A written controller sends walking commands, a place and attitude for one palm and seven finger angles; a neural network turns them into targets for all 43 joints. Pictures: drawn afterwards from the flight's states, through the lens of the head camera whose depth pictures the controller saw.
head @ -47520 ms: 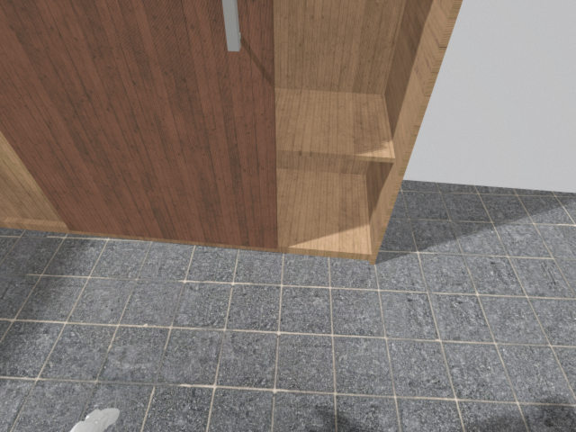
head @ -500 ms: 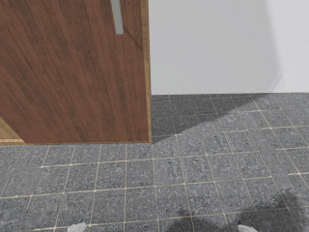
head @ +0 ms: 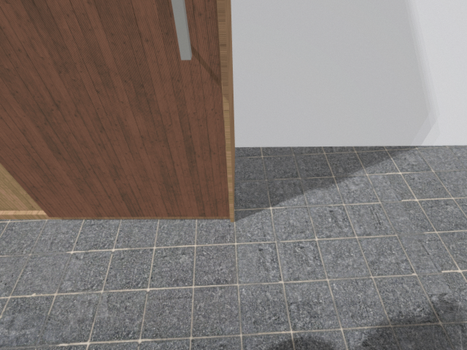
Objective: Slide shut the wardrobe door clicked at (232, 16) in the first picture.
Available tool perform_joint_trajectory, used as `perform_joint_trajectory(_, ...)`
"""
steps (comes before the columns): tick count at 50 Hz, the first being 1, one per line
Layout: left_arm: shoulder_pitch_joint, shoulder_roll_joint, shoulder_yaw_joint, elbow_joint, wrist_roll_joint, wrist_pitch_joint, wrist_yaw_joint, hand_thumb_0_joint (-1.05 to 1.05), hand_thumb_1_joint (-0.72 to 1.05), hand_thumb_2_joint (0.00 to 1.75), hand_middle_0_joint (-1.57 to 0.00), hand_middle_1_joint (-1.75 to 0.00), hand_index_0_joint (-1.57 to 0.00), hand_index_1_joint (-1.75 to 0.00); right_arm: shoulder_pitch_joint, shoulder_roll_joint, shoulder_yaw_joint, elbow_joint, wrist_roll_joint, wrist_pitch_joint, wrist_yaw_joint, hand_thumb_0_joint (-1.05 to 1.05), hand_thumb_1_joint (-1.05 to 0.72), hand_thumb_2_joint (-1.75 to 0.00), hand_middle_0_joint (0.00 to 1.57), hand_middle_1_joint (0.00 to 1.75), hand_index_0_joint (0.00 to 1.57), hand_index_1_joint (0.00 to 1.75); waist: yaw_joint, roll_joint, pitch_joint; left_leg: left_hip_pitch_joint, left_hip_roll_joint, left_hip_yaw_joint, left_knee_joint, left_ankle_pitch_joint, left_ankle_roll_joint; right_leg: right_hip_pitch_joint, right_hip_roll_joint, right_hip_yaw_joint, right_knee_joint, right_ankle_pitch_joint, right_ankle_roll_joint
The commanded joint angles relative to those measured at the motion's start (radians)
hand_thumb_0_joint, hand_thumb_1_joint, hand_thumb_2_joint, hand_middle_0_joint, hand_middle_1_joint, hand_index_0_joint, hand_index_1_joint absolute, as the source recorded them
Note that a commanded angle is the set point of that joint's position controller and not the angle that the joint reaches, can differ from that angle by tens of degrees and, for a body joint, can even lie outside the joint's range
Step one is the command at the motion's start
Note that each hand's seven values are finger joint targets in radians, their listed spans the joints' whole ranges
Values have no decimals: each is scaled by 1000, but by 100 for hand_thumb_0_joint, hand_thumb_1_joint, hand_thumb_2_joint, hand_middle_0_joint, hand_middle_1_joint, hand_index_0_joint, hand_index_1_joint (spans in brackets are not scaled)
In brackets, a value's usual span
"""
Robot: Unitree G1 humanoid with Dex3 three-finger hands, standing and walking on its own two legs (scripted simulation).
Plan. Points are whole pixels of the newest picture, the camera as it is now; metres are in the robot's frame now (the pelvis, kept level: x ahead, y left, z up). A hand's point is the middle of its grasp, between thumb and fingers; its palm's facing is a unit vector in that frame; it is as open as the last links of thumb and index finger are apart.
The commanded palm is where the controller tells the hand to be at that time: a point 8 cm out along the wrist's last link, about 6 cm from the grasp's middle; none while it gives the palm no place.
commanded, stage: let the arm hang, fingers relaxed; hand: left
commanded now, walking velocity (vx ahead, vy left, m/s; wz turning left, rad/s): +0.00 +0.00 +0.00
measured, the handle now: out of the picture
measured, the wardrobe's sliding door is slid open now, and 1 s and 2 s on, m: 0.00 0.00 0.00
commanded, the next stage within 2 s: look to check the result in 0.34 s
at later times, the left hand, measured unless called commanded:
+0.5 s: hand out of the picture +0.04 +0.17 -0.17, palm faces +0.00 -0.98 -0.21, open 7.3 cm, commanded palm none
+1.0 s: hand out of the picture +0.05 +0.17 -0.17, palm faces +0.00 -0.98 -0.20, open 7.4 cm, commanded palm none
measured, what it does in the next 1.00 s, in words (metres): shifts its weight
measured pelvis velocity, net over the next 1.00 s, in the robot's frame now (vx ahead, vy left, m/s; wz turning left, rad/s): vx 0.05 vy -0.01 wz -0.01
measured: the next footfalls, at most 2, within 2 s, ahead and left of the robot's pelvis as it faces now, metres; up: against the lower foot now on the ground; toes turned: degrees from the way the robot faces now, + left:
none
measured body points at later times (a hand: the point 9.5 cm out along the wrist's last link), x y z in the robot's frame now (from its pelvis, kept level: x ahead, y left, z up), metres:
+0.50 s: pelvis +0.03 +0.00 +0.00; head +0.06 -0.01 +0.45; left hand +0.04 +0.22 -0.15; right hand +0.03 -0.22 -0.16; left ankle +0.07 +0.11 -0.74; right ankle +0.00 -0.11 -0.74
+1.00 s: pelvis +0.05 -0.01 +0.01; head +0.07 -0.01 +0.45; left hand +0.05 +0.22 -0.16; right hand +0.07 -0.24 -0.16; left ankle +0.07 +0.11 -0.74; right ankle +0.00 -0.11 -0.74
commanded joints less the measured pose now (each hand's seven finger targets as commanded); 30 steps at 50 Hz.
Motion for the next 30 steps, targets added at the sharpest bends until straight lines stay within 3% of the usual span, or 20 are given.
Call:
perform_joint_trajectory(1, -11, 101, 17, -39, 1, -18, 3, 0, 90, 90, -20, -30, -20, -30, 76, -79, -17, 4, -2, -17, -3, 0, -90, -90, 20, 30, 20, 30, -12, -99, 112, 83, 72, -102, -83, -163, 0, -222, -108, 136, -204, -259, -19)
perform_joint_trajectory(6, -3, 83, 19, -27, -1, -23, 5, 0, 90, 90, -20, -30, -20, -30, 50, -74, -8, 16, -2, -33, -7, 0, -90, -90, 20, 30, 20, 30, 8, -28, 97, 48, 84, -125, -141, -136, 4, -115, -95, 111, -156, -107, -11)
perform_joint_trajectory(8, -7, 80, 19, -27, -3, -28, 6, 0, 90, 90, -20, -30, -20, -30, 50, -75, -6, 18, -1, -40, -9, 0, -90, -90, 20, 30, 20, 30, 10, -9, 57, 61, 86, -125, -140, -82, 4, -65, -97, 106, -141, -31, -12)
perform_joint_trajectory(10, -10, 76, 19, -25, -3, -33, 8, 0, 90, 90, -20, -30, -20, -30, 46, -70, -6, 20, 1, -44, -10, 0, -90, -90, 20, 30, 20, 30, 11, -22, 25, 84, 87, -113, -119, -7, 3, -30, -103, 101, -139, 30, -12)
perform_joint_trajectory(13, -21, 77, 19, -21, -7, -34, 8, 0, 90, 90, -20, -30, -20, -30, 44, -70, -4, 30, 2, -48, -13, 0, -90, -90, 20, 30, 20, 30, 11, 5, 5, 107, 90, -109, -107, 62, 1, 2, -105, 98, -134, 82, -12)
perform_joint_trajectory(15, -26, 76, 19, -22, -6, -35, 10, 0, 90, 90, -20, -30, -20, -30, 43, -71, -4, 30, 3, -47, -14, 0, -90, -90, 20, 30, 20, 30, 9, -16, 3, 119, 93, -109, -99, 91, 2, 8, -107, 96, -136, 107, -12)
perform_joint_trajectory(21, -39, 73, 17, -18, -6, -34, 12, 0, 90, 90, -20, -30, -20, -30, 39, -74, -7, 39, 4, -42, -16, 0, -90, -90, 20, 30, 20, 30, 3, -57, 14, 140, 93, -102, -94, 98, 0, 11, -107, 93, -147, 118, -10)
perform_joint_trajectory(30, -33, 72, 16, -10, -4, -32, 13, 0, 90, 90, -20, -30, -20, -30, 13, -78, -8, 43, 5, -38, -16, 0, -90, -90, 20, 30, 20, 30, 2, -50, 39, 160, 92, -97, -97, 77, 0, -3, -108, 95, -163, 95, -7)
